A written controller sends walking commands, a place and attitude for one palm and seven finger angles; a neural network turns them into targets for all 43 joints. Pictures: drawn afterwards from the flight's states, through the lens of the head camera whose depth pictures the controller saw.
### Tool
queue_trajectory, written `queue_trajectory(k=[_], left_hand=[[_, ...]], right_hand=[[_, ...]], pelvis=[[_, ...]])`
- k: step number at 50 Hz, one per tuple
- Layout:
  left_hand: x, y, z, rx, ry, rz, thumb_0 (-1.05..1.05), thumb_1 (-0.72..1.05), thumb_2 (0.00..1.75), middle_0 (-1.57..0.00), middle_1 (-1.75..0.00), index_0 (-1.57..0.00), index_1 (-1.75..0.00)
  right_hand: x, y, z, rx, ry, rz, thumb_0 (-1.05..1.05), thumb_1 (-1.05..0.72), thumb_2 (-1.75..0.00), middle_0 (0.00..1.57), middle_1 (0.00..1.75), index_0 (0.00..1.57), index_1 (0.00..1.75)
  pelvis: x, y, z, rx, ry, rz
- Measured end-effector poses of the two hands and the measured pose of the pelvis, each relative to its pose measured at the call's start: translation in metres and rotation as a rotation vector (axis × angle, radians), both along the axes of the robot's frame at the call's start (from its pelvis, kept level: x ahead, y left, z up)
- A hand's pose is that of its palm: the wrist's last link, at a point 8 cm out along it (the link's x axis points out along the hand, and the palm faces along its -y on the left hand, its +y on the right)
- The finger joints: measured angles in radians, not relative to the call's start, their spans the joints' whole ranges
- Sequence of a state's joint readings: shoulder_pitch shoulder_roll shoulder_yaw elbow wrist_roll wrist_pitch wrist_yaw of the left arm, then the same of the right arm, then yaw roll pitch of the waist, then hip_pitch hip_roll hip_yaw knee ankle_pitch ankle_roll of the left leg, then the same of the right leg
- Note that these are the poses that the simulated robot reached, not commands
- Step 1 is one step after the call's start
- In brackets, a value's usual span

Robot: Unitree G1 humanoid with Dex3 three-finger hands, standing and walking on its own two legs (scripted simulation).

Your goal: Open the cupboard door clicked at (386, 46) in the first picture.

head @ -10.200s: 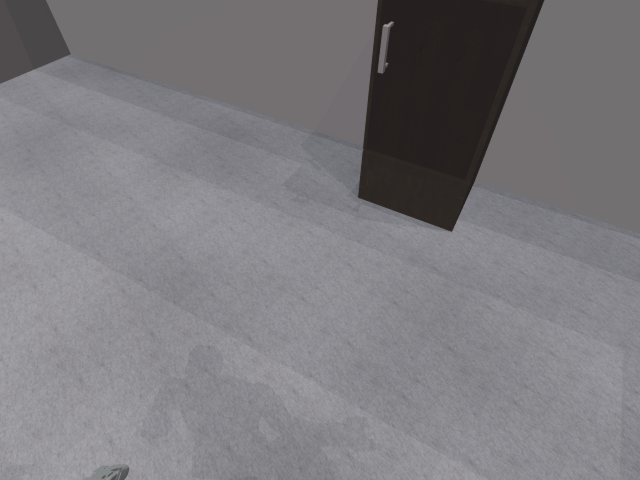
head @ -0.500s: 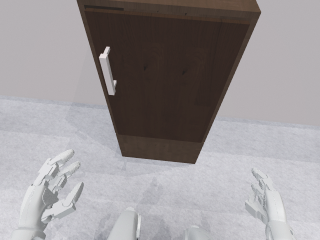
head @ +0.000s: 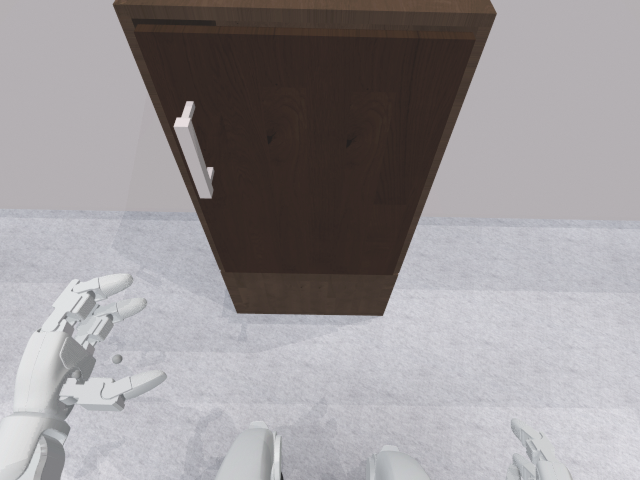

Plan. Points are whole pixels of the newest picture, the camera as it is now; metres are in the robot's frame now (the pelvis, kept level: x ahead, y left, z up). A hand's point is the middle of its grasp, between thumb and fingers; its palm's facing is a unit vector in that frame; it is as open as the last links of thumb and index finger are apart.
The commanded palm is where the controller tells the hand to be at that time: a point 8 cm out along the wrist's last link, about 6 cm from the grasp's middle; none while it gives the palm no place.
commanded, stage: raise the hand with hooked fingers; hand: left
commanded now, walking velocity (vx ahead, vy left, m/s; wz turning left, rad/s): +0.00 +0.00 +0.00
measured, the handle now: (198, 152) +0.56 +0.22 +0.05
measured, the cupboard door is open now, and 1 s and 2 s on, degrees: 0 0 0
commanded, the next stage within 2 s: move the hooked fingers beside the handle in 1.14 s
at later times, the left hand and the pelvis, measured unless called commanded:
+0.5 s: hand (71, 329) +0.27 +0.29 +0.06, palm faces +0.04 -1.00 -0.05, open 13.9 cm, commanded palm +0.25 +0.34 +0.06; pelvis +0.00 +0.02 +0.01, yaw +1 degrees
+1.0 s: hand (81, 309) +0.29 +0.28 +0.06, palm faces +0.04 -1.00 -0.04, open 14.0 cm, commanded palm +0.26 +0.33 +0.07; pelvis +0.00 +0.01 +0.01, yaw +0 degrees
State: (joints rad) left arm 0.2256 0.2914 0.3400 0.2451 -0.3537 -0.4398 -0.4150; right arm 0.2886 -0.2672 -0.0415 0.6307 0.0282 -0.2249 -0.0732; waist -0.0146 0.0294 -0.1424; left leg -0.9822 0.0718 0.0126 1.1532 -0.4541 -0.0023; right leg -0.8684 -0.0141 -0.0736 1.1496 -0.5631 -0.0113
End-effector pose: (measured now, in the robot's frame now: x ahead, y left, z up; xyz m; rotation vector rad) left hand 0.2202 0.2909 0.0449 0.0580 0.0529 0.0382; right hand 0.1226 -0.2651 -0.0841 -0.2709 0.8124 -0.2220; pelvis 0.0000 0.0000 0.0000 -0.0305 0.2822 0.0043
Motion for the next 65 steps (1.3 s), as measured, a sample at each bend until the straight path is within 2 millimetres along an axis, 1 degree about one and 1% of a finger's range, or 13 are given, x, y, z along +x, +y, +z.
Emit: queue_trajectory(k=[5, 12, 16, 20, 25, 33, 38, 42, 48, 65], left_hand=[[0.003, 0.009, 0.001, -0.007, -0.017, -0.004, 0.0, -0.13, 0.45, -0.28, -0.97, -0.27, -0.97], [0.008, 0.026, 0.009, -0.005, -0.028, 0.006, 0.0, -0.3, 0.38, -0.29, -1.08, -0.29, -1.08], [0.012, 0.036, 0.011, -0.007, -0.018, 0.009, 0.0, -0.38, 0.35, -0.3, -1.13, -0.29, -1.13], [0.017, 0.044, 0.013, -0.008, -0.015, 0.01, 0.0, -0.44, 0.32, -0.3, -1.17, -0.3, -1.17], [0.025, 0.051, 0.016, -0.006, -0.013, 0.005, -0.01, -0.47, 0.31, -0.3, -1.19, -0.3, -1.19], [0.04, 0.06, 0.02, -0.007, -0.016, 0.002, -0.01, -0.49, 0.3, -0.3, -1.2, -0.3, -1.2], [0.047, 0.058, 0.022, -0.014, -0.015, -0.011, -0.01, -0.49, 0.3, -0.3, -1.2, -0.3, -1.2], [0.049, 0.053, 0.021, -0.016, -0.016, -0.018, -0.01, -0.49, 0.3, -0.3, -1.2, -0.3, -1.2], [0.047, 0.048, 0.02, -0.014, -0.02, -0.006, -0.01, -0.49, 0.3, -0.3, -1.2, -0.3, -1.2], [0.043, 0.041, 0.022, -0.017, -0.034, 0.003, -0.01, -0.49, 0.3, -0.31, -1.2, -0.3, -1.2]], right_hand=[[0.02, 0.01, 0.012, -0.016, -0.051, 0.034, 0.01, -0.9, -0.9, 0.2, 0.3, 0.2, 0.3], [0.049, 0.038, 0.025, 0.007, -0.116, 0.112, 0.01, -0.9, -0.9, 0.2, 0.3, 0.2, 0.3], [0.056, 0.051, 0.029, 0.022, -0.13, 0.144, 0.01, -0.9, -0.9, 0.2, 0.3, 0.2, 0.3], [0.056, 0.057, 0.029, 0.028, -0.12, 0.158, 0.01, -0.9, -0.9, 0.2, 0.3, 0.2, 0.3], [0.048, 0.054, 0.026, 0.021, -0.086, 0.147, 0.01, -0.9, -0.9, 0.2, 0.3, 0.2, 0.3], [0.026, 0.038, 0.022, -0.005, -0.02, 0.102, 0.01, -0.9, -0.9, 0.2, 0.3, 0.2, 0.3], [0.016, 0.028, 0.023, -0.013, 0.003, 0.071, 0.01, -0.9, -0.9, 0.2, 0.3, 0.2, 0.3], [0.012, 0.023, 0.023, -0.015, 0.006, 0.059, 0.01, -0.9, -0.9, 0.2, 0.3, 0.2, 0.3], [0.013, 0.021, 0.022, -0.006, 0.003, 0.058, 0.01, -0.9, -0.9, 0.2, 0.3, 0.2, 0.3], [0.032, 0.022, 0.018, 0.016, -0.036, 0.086, 0.01, -0.9, -0.9, 0.2, 0.3, 0.2, 0.3]], pelvis=[[0.001, 0.008, 0.002, -0.009, -0.005, 0.005], [0.001, 0.016, 0.005, -0.022, -0.015, 0.016], [0.001, 0.019, 0.007, -0.027, -0.018, 0.02], [0.001, 0.02, 0.008, -0.03, -0.018, 0.022], [0.002, 0.021, 0.009, -0.032, -0.018, 0.021], [0.002, 0.02, 0.011, -0.031, -0.015, 0.016], [0.004, 0.018, 0.012, -0.027, -0.011, 0.009], [0.005, 0.016, 0.012, -0.024, -0.008, 0.005], [0.004, 0.013, 0.012, -0.02, -0.009, 0.004], [0.005, 0.004, 0.009, -0.016, -0.012, 0.01]])
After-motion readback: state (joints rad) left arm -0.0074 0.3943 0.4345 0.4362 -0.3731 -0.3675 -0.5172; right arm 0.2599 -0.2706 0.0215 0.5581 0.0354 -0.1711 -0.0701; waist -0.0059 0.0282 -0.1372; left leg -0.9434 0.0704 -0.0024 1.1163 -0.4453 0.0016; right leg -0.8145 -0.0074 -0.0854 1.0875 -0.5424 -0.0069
